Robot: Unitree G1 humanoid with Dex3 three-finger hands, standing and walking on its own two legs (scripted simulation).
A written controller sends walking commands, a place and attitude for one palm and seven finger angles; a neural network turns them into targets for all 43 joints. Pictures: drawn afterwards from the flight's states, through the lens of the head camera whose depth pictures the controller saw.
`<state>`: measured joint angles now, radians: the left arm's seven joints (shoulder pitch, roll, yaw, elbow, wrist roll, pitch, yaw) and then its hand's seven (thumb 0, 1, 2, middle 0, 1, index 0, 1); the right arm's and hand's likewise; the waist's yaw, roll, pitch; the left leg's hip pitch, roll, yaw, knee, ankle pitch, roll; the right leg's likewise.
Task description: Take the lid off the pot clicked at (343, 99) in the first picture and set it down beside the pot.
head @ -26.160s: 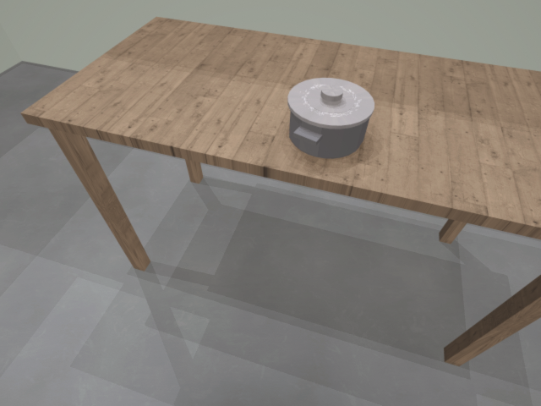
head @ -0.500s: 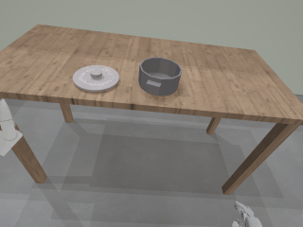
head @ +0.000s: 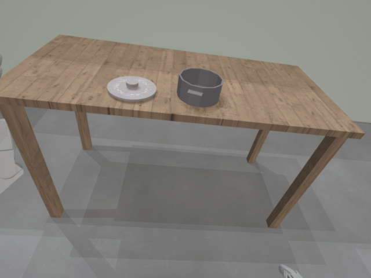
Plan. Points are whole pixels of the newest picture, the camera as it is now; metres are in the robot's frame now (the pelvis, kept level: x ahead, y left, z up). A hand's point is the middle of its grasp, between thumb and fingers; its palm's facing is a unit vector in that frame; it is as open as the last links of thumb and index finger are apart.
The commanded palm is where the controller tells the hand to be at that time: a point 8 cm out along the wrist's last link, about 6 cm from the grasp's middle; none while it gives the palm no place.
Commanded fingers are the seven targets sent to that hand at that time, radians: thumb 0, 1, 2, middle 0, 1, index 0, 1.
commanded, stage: stop stepping back and stand still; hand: left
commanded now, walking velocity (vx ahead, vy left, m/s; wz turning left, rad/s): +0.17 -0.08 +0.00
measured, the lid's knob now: (132, 83) +0.76 +0.25 +0.07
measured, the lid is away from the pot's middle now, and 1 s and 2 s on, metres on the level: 0.26 0.26 0.26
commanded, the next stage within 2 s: let the arm hang, fingers relaxed in 1.68 s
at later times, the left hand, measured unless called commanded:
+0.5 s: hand out of the picture +0.11 +0.29 +0.27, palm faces +0.56 -0.68 -0.48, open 7.4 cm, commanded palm none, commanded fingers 0.00 0.90 0.90 -0.20 -0.30 -0.20 -0.30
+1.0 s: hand out of the picture +0.02 +0.26 -0.17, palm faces +0.10 -0.97 -0.20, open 7.0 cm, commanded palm none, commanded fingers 0.00 0.90 0.90 -0.20 -0.30 -0.20 -0.30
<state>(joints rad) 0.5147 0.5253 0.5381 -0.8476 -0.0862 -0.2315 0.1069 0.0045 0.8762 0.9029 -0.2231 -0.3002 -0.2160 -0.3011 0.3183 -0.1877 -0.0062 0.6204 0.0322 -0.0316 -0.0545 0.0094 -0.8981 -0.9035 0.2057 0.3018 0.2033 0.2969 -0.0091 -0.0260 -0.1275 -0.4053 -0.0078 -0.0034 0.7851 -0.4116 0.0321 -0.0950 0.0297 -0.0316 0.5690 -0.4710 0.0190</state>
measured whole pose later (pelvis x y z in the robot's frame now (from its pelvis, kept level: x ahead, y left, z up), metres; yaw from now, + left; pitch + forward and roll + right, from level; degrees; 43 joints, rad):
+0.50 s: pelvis -0.07 +0.03 +0.02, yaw +3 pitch +1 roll -3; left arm 0.48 0.50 0.53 -0.68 -0.06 -0.18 0.16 0.00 0.88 0.90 -0.22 -0.30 -0.21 -0.30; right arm 0.20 -0.20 -0.02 0.64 0.01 -0.04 -0.05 0.01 -0.90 -0.90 0.20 0.30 0.20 0.30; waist 0.04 0.05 -0.04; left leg -0.53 -0.01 0.04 0.92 -0.39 0.00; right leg -0.11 0.04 -0.07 0.44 -0.32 -0.05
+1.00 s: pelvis -0.03 +0.06 +0.01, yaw +5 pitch +4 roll -2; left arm 0.24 0.20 0.05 0.85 0.01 0.02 0.03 -0.07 0.95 0.90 -0.21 -0.30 -0.20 -0.30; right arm 0.33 -0.19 -0.06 0.88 -0.01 0.00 -0.01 0.01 -0.91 -0.90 0.20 0.30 0.20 0.30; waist -0.03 -0.02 0.07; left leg -0.35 0.00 0.03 0.69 -0.39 0.03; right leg -0.35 0.00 0.01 0.69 -0.41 0.02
